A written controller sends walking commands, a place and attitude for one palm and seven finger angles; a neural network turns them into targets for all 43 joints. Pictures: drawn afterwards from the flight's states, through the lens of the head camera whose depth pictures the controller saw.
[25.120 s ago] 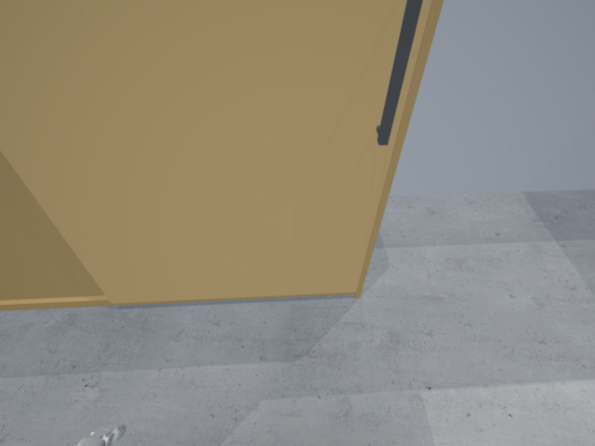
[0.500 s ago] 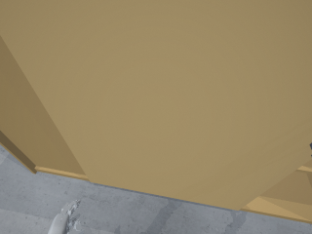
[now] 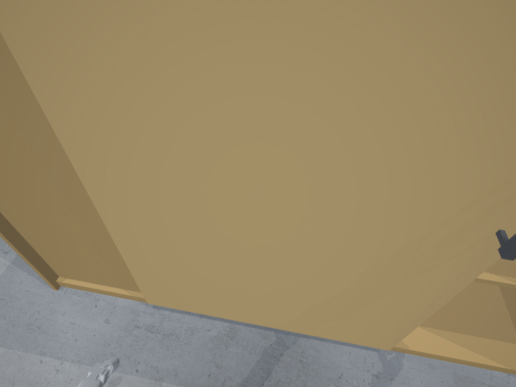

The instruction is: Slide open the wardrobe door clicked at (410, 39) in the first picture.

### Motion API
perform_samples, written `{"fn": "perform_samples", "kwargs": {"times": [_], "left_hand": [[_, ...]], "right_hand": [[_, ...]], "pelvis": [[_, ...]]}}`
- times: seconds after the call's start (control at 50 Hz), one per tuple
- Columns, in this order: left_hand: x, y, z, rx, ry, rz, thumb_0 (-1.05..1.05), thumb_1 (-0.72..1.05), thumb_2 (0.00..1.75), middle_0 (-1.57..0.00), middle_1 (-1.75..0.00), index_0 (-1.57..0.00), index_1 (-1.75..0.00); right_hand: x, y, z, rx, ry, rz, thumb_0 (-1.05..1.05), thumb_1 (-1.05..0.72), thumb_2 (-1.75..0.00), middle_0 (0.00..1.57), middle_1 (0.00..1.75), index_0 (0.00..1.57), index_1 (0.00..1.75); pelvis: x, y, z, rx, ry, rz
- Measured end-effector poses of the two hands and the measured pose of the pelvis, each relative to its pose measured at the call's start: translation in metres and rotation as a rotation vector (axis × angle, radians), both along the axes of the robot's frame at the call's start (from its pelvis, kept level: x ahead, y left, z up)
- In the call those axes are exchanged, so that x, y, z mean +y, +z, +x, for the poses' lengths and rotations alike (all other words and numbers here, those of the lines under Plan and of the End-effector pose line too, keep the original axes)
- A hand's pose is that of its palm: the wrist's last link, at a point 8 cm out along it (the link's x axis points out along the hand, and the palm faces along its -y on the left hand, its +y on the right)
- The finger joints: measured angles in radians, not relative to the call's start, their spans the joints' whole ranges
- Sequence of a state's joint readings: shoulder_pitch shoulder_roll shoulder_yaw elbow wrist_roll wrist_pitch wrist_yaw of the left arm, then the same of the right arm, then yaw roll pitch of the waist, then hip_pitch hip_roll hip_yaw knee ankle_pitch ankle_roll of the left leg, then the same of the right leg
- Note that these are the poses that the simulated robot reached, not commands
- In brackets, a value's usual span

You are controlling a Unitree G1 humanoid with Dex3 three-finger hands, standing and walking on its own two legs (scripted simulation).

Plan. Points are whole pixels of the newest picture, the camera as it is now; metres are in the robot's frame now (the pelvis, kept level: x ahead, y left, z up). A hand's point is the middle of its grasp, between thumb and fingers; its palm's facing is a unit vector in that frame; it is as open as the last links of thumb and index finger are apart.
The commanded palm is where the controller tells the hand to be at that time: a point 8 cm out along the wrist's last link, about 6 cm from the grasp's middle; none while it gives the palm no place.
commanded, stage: stop walking and hold the door there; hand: right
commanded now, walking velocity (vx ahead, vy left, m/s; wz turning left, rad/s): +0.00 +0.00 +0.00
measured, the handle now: out of the picture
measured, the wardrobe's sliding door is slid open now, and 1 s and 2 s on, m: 0.50 0.50 0.49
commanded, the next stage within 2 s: loosen the grip on the handle in 1.72 s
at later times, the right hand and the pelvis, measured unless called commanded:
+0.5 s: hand out of the picture +0.35 -0.39 +0.18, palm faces +0.53 +0.82 -0.20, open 6.9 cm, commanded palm +0.31 -0.40 +0.16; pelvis -0.03 -0.08 +0.00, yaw -3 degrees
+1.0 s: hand out of the picture +0.35 -0.39 +0.18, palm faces +0.33 +0.94 -0.06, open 6.7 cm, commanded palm +0.32 -0.40 +0.16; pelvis -0.05 -0.15 +0.02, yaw +0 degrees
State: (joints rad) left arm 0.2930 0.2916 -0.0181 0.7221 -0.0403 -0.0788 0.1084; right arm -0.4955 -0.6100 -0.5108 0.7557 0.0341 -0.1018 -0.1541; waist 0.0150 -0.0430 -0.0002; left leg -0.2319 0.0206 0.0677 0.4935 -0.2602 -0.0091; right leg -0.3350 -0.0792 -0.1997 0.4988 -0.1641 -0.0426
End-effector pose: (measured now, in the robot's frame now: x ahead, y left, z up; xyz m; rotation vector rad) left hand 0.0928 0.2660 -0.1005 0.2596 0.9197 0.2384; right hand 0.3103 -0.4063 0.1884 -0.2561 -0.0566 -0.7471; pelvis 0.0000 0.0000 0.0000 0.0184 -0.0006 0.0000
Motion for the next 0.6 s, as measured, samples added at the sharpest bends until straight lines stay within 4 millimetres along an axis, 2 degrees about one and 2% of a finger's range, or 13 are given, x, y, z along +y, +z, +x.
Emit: {"fn": "perform_samples", "kwargs": {"times": [0.16,0.24,0.3,0.38,0.48,0.6], "left_hand": [[-0.005,-0.006,0.004,0.01,-0.005,-0.003,0.01,0.9,0.9,-0.2,-0.3,-0.2,-0.3],[-0.008,-0.008,0.011,0.014,-0.014,0.025,0.01,0.9,0.9,-0.2,-0.3,-0.2,-0.3],[-0.019,-0.005,0.018,0.007,-0.025,0.046,0.01,0.91,0.9,-0.2,-0.3,-0.2,-0.3],[-0.047,0.0,0.029,-0.051,-0.054,0.033,0.01,0.91,0.9,-0.2,-0.3,-0.2,-0.3],[-0.097,0.012,0.038,-0.112,-0.118,-0.042,0.01,0.91,0.9,-0.2,-0.3,-0.2,-0.3],[-0.141,0.004,0.044,-0.113,-0.199,-0.066,0.01,0.9,0.9,-0.2,-0.3,-0.2,-0.3]], "right_hand": [[-0.004,0.0,0.0,0.003,0.025,-0.023,-0.06,-0.67,-0.86,0.42,1.31,0.16,1.34],[-0.008,-0.001,-0.001,-0.008,0.062,-0.043,-0.07,-0.65,-0.86,0.44,1.34,0.18,1.34],[-0.012,-0.003,0.0,-0.032,0.107,-0.058,-0.08,-0.64,-0.86,0.45,1.36,0.2,1.34],[-0.014,-0.005,-0.001,-0.054,0.153,-0.066,-0.08,-0.66,-0.85,0.45,1.38,0.17,1.31],[-0.013,-0.003,-0.003,-0.036,0.185,-0.02,-0.06,-0.7,-0.82,0.38,1.36,0.13,1.27],[-0.022,-0.011,0.0,-0.129,0.285,-0.048,-0.08,-0.69,-0.82,0.39,1.36,0.12,1.27]], "pelvis": [[-0.009,-0.003,-0.001,-0.003,-0.016,0.008],[-0.025,-0.008,-0.004,-0.018,-0.04,0.009],[-0.041,-0.011,-0.008,-0.028,-0.052,-0.002],[-0.059,-0.013,-0.02,-0.03,-0.035,0.002],[-0.077,0.001,-0.027,-0.028,-0.039,0.019],[-0.101,-0.014,-0.034,-0.012,-0.015,-0.003]]}}
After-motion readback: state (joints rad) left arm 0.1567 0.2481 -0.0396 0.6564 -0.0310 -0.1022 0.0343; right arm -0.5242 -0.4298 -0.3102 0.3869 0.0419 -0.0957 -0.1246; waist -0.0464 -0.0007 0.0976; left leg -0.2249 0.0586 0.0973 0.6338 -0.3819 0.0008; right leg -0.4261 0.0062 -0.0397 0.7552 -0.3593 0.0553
